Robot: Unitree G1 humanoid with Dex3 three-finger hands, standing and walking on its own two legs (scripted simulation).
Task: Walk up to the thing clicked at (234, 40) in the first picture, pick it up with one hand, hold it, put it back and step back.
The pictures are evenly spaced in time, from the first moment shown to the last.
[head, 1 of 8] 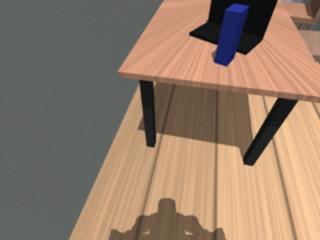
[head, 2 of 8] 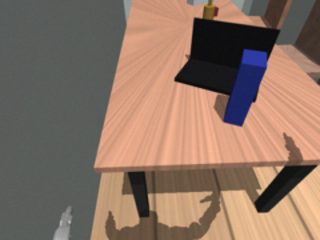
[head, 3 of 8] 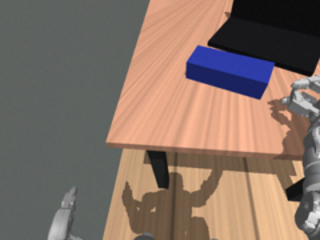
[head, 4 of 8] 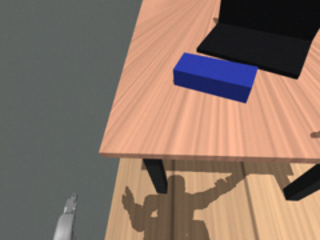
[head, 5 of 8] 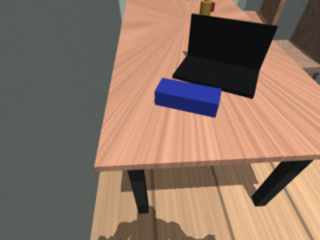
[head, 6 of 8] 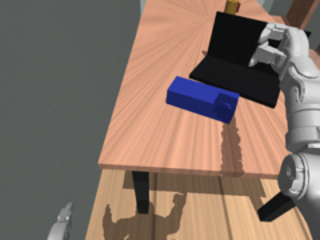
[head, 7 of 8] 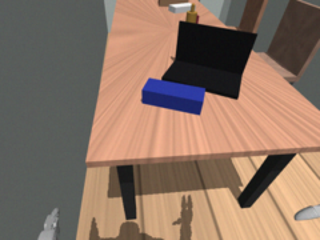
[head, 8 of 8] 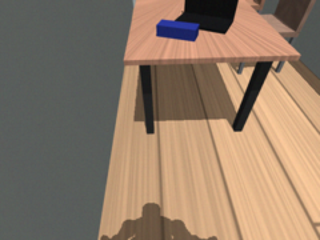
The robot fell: no
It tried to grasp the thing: yes
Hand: right
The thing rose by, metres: 0.00
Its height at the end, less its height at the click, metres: -0.09
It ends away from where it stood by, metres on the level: 0.20
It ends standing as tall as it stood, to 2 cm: no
